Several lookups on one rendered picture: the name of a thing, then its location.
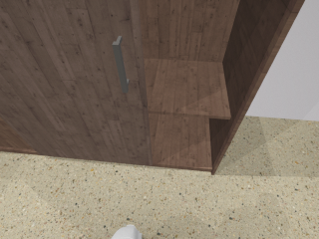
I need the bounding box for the handle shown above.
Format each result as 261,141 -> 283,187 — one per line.
112,36 -> 130,94

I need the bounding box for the wardrobe door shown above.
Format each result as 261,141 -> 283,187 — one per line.
0,118 -> 33,149
0,0 -> 153,166

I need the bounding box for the left robot thigh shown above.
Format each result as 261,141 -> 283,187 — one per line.
111,226 -> 143,239

